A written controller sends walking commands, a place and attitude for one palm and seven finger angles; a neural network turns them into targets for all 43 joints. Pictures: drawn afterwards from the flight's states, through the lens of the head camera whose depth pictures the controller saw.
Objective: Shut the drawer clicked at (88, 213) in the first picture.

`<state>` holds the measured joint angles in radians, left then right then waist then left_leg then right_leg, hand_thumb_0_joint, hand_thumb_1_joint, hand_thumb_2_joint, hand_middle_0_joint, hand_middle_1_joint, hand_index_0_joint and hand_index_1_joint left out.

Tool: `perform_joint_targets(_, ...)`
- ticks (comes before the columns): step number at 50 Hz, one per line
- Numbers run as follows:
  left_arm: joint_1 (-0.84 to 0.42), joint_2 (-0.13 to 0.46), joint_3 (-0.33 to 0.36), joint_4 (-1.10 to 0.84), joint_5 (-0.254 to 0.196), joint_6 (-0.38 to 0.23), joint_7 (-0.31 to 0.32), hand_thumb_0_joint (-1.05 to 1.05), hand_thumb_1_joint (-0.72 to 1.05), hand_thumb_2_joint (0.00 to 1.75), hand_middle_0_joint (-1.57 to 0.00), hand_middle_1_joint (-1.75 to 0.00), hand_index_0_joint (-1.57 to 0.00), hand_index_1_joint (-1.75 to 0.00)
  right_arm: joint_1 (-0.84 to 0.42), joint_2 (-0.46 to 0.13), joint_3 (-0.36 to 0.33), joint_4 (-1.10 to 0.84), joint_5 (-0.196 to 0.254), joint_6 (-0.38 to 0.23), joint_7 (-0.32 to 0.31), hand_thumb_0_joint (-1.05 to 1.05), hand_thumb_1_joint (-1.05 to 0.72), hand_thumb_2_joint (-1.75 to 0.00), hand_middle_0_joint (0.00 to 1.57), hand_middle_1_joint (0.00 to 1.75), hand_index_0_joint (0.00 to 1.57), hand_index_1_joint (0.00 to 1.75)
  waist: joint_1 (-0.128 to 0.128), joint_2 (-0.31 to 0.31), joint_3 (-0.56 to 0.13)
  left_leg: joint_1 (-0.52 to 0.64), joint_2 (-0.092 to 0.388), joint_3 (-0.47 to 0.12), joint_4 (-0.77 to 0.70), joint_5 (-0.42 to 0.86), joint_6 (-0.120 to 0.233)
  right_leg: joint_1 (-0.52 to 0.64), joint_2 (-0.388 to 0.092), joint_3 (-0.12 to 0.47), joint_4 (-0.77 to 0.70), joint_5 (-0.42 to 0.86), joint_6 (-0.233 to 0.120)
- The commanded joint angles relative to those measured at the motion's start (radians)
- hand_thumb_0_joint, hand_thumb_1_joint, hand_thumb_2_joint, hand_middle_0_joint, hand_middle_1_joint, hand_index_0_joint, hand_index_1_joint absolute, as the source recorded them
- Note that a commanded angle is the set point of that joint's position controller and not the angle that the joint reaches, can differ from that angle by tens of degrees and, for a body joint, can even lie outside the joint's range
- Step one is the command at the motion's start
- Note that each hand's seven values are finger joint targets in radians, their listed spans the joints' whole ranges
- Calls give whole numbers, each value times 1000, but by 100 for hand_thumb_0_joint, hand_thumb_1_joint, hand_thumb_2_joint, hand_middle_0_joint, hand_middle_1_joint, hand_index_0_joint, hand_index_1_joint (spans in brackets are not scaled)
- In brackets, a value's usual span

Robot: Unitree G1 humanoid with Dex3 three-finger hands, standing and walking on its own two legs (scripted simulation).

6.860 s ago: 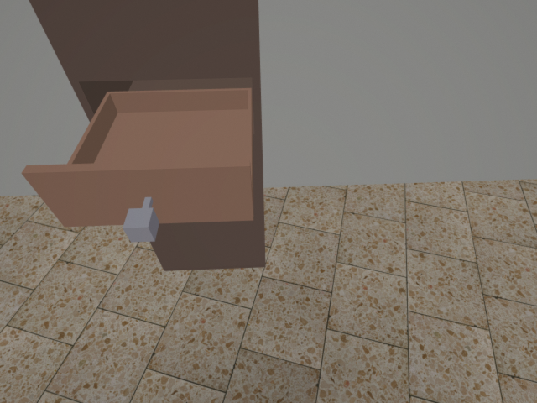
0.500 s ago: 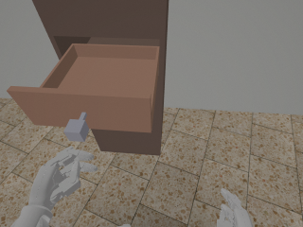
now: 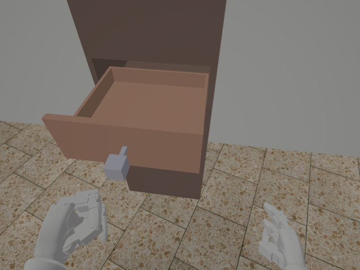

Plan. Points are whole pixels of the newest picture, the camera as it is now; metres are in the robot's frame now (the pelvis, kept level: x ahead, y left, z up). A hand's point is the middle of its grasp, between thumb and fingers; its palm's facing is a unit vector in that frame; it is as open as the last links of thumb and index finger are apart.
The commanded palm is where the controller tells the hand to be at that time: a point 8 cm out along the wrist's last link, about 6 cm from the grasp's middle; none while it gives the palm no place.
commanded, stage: raise the hand and make a fist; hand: left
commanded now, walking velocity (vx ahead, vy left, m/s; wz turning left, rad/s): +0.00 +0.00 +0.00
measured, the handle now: (120, 160) +0.35 +0.18 +0.05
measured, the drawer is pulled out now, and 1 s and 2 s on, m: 0.30 0.30 0.30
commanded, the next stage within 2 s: bring the fist close to the handle in 0.68 s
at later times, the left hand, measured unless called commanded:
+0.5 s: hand (94, 219) +0.17 +0.16 +0.14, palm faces -0.03 -1.00 -0.09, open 3.2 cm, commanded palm +0.13 +0.21 +0.15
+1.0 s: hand (96, 214) +0.19 +0.16 +0.12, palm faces +0.01 -1.00 -0.08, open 3.2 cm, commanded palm +0.16 +0.21 +0.13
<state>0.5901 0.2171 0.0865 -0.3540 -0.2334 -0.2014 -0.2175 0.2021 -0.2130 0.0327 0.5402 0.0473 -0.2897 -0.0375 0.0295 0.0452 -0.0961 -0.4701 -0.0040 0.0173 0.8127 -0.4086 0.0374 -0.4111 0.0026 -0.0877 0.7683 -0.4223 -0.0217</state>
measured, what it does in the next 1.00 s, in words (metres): stands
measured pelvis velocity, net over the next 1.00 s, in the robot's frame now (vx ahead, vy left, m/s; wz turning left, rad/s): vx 0.00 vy -0.03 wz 0.00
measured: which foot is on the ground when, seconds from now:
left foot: down 0.00-1.00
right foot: down 0.00-1.00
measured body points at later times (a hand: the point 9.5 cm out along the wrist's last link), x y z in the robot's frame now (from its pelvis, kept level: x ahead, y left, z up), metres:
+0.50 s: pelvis +0.00 +0.00 +0.01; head -0.03 -0.02 +0.46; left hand +0.17 +0.21 +0.15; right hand +0.19 -0.22 -0.04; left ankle +0.01 +0.09 -0.71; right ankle -0.01 -0.11 -0.71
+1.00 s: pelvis +0.00 -0.03 +0.02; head -0.01 -0.05 +0.46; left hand +0.18 +0.22 +0.13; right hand +0.19 -0.26 -0.05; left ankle +0.01 +0.09 -0.71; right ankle -0.01 -0.11 -0.71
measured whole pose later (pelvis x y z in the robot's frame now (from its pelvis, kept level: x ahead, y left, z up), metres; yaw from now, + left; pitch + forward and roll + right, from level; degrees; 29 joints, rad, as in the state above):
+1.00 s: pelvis +0.00 -0.03 +0.02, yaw +0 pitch +1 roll -1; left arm 0.48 0.25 0.21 -0.24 -0.30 -0.10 -0.29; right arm 0.23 -0.26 0.04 0.63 0.06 -0.36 -0.08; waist 0.03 0.06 -0.07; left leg -0.34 0.02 0.00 0.67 -0.35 0.00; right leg -0.29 0.03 -0.10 0.64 -0.37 -0.05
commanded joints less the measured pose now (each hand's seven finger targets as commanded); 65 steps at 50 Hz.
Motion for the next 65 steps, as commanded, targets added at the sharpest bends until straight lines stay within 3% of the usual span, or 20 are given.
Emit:
perform_joint_targets(1,-59,76,49,-282,-24,-9,-5,0,90,90,-140,-160,-140,-160,-71,-121,-33,-168,5,-48,-4,0,-90,-90,20,30,20,30,-10,1,-55,132,23,-72,-174,270,-10,9,14,-7,-121,253,4)
perform_joint_targets(7,-77,108,76,-307,-20,64,2,0,90,90,-140,-160,-140,-160,-92,-122,-18,-161,7,-48,-7,0,-90,-90,20,30,20,30,1,-9,-26,147,26,-79,-210,238,-13,35,17,-8,-155,223,1)
perform_joint_targets(9,-82,89,59,-347,-22,75,2,0,90,90,-140,-160,-140,-160,-89,-117,-13,-168,10,-53,-6,0,-90,-90,20,30,20,30,3,9,-36,166,25,-81,-221,245,-14,47,14,-11,-161,225,1)
perform_joint_targets(12,-87,130,112,-338,-33,101,8,0,90,90,-140,-160,-140,-160,-104,-120,-11,-161,15,-59,-11,0,-90,-90,20,30,20,30,13,-30,-27,162,25,-80,-233,225,-14,63,18,-7,-181,209,1)
perform_joint_targets(14,-112,109,88,-380,-37,106,4,0,90,90,-140,-160,-140,-160,-104,-119,-6,-165,18,-71,-12,0,-90,-90,20,30,20,30,11,15,-26,182,25,-77,-246,217,-15,68,13,-8,-189,198,0)
perform_joint_targets(18,-56,82,81,-315,-45,134,-3,0,90,90,-140,-160,-140,-160,-104,-122,-9,-149,20,-79,-11,0,-90,-90,20,30,20,30,15,-27,2,166,20,-70,-252,227,-16,76,14,-7,-204,224,3)
perform_joint_targets(20,-68,110,107,-319,-45,136,-1,0,90,90,-140,-160,-140,-160,-108,-124,-13,-149,22,-82,-15,0,-90,-90,20,30,20,30,18,-24,10,162,19,-66,-256,205,-15,74,13,-1,-213,201,4)
perform_joint_targets(23,-66,118,113,-348,-37,120,12,0,90,90,-140,-160,-140,-160,-104,-121,-13,-150,18,-91,-15,0,-90,-90,20,30,20,30,21,10,6,171,14,-61,-256,199,-13,77,11,5,-220,184,1)
perform_joint_targets(26,-75,120,121,-357,-44,91,17,0,90,90,-140,-160,-140,-160,-94,-124,-19,-145,16,-102,-17,0,-90,-90,20,30,20,30,17,-7,-15,184,13,-55,-247,209,-11,81,9,8,-221,197,4)
perform_joint_targets(30,-113,120,117,-316,-51,76,14,0,90,90,-140,-160,-140,-160,-93,-128,-19,-130,17,-111,-22,0,-90,-90,20,30,20,30,7,-2,26,172,10,-49,-241,176,-8,65,5,28,-246,166,8)
perform_joint_targets(35,-128,148,159,-247,-63,77,-7,0,90,90,-140,-160,-140,-160,-96,-129,-21,-115,19,-121,-36,0,-90,-90,20,30,20,30,10,-55,25,161,3,-40,-233,166,-3,77,-6,67,-285,143,17)
perform_joint_targets(37,-157,168,178,-235,-66,76,-15,0,90,90,-140,-160,-140,-160,-103,-133,-20,-106,18,-126,-41,0,-90,-90,20,30,20,30,10,-43,31,163,3,-41,-230,164,-3,80,-11,83,-301,126,18)
perform_joint_targets(43,-162,155,203,-117,-93,67,-58,0,90,90,-140,-160,-140,-160,-91,-139,-24,-79,14,-133,-47,0,-90,-90,20,30,20,30,5,-88,19,152,-3,-36,-206,218,-7,105,-30,115,-302,259,43)
perform_joint_targets(47,-181,179,232,-86,-93,33,-75,0,90,90,-140,-160,-140,-160,-91,-143,-29,-71,10,-129,-45,0,-90,-90,20,30,20,30,4,-65,-7,147,-6,-32,-190,243,-8,117,-40,129,-286,326,50)
perform_joint_targets(51,-236,150,184,-101,-85,-13,-81,0,90,90,-140,-160,-140,-160,-73,-146,-33,-76,5,-134,-37,0,-90,-90,20,30,20,30,-10,-14,-36,171,-10,-31,-188,266,-4,103,-29,93,-249,345,37)
perform_joint_targets(54,-247,132,157,-73,-73,-34,-69,0,90,90,-140,-160,-140,-160,-63,-149,-38,-71,0,-130,-33,0,-90,-90,20,30,20,30,-20,-52,-33,160,-9,-34,-182,264,-1,85,-23,82,-236,332,33)
perform_joint_targets(57,-221,164,197,-14,-58,-42,-55,0,90,90,-140,-160,-140,-160,-64,-154,-46,-64,-4,-113,-31,0,-90,-90,20,30,20,30,-8,-68,-54,139,-9,-33,-176,273,-2,89,-20,78,-220,332,29)
perform_joint_targets(58,-230,128,155,-29,-55,-45,-56,0,90,90,-140,-160,-140,-160,-65,-150,-43,-75,-3,-108,-27,0,-90,-90,20,30,20,30,-12,-19,-50,144,-10,-28,-180,269,-3,75,-19,70,-213,320,25)
perform_joint_targets(60,-263,102,118,-29,-52,-45,-48,0,90,90,-140,-160,-140,-160,-60,-149,-42,-88,-3,-103,-26,0,-90,-90,20,30,20,30,-20,-24,-50,146,-7,-34,-181,262,-3,53,-10,49,-195,300,20)
perform_joint_targets(65,-291,100,108,2,-37,-67,-20,0,90,90,-140,-160,-140,-160,-48,-151,-43,-96,-9,-82,-23,0,-90,-90,20,30,20,30,-23,-30,-80,126,-4,-40,-169,258,-7,33,-5,39,-161,282,14)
